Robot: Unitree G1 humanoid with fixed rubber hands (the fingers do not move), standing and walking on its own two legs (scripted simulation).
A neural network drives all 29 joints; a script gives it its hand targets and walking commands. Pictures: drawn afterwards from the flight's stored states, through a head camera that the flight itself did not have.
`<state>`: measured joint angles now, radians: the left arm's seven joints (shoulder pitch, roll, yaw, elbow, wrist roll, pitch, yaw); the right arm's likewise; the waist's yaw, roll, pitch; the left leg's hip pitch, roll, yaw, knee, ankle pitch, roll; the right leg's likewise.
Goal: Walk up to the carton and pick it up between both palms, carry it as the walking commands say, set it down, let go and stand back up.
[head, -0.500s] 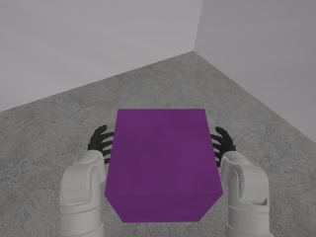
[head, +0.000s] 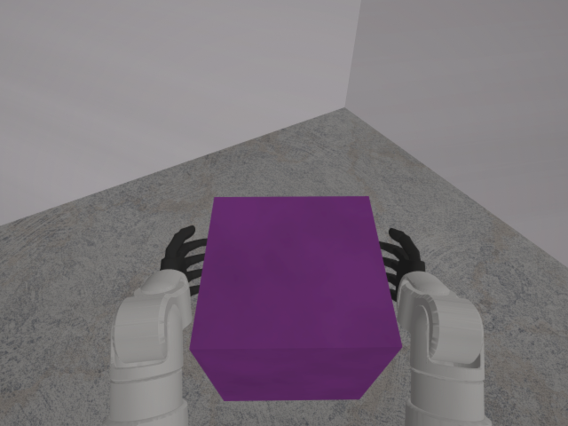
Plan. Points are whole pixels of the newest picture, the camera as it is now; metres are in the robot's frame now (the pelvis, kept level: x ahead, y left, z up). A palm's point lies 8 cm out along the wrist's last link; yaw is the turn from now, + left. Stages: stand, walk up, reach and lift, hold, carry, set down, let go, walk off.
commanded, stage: carry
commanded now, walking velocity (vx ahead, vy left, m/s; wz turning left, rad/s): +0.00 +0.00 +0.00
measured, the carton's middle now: (291, 305) +0.28 +0.00 +0.02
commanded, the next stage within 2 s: none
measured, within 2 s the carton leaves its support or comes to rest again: neither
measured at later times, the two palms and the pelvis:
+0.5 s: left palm (156, 313) +0.22 +0.16 +0.10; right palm (410, 314) +0.22 -0.14 +0.10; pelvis -0.04 +0.01 +0.00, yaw +0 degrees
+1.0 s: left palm (146, 334) +0.20 +0.17 +0.10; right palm (413, 336) +0.20 -0.13 +0.10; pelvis -0.07 +0.01 +0.00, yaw +0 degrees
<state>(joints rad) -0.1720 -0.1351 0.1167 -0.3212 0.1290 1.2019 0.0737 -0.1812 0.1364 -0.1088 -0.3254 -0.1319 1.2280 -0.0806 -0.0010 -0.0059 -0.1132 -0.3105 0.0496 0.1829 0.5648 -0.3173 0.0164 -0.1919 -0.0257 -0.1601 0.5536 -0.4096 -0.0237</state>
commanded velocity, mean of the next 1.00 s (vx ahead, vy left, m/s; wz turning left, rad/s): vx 0.00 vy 0.00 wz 0.00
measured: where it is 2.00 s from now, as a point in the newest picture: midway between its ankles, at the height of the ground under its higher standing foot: outside the picture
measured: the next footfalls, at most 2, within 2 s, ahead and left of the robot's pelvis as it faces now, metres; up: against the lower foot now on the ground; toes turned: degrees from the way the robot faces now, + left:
none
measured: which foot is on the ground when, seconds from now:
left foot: down 0.00-1.00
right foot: down 0.00-1.00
